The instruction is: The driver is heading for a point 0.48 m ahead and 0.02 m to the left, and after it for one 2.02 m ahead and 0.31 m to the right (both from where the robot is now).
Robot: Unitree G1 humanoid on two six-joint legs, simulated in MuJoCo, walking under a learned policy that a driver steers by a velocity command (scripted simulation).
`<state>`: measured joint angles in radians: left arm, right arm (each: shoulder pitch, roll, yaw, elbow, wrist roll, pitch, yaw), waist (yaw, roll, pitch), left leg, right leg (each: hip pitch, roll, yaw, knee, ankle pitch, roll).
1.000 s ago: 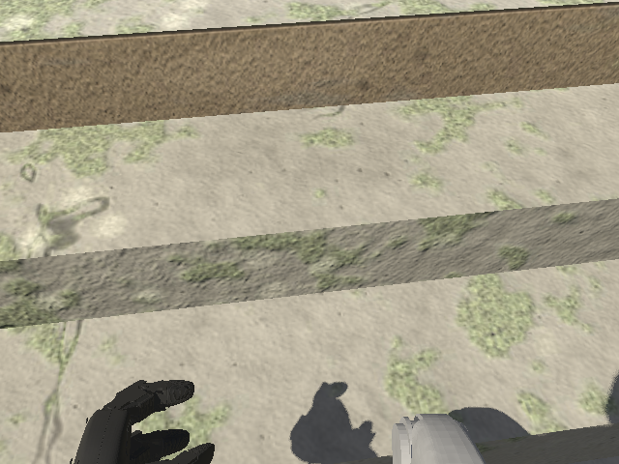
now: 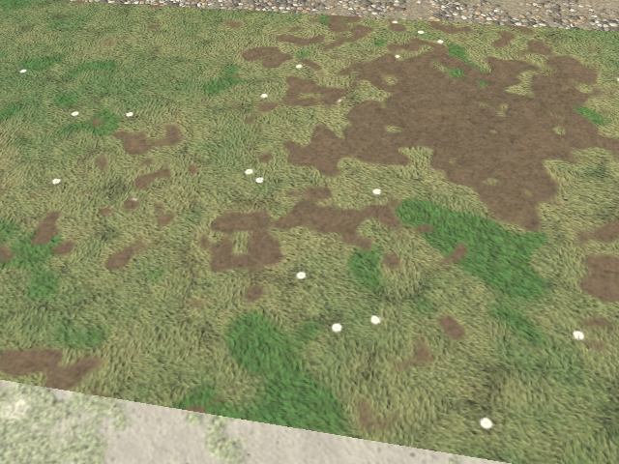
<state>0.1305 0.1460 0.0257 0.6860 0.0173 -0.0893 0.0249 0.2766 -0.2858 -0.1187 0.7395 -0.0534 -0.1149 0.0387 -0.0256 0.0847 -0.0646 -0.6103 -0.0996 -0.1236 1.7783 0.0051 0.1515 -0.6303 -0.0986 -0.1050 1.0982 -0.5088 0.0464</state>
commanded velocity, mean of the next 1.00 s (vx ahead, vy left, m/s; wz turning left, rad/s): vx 1.00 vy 0.00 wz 0.00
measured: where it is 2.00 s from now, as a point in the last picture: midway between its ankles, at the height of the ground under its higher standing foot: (390, 49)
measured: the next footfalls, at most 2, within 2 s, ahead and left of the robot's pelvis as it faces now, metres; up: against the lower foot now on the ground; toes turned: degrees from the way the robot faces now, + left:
left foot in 0.30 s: +0.43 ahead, +0.08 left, +0.18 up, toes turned +16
right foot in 0.80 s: +0.87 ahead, +0.03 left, +0.18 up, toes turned +1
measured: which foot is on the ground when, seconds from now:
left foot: up 0.00-0.28, down 0.30-0.80, up 0.82-1.00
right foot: down 0.00-0.30, up 0.32-0.78, down 0.80-1.00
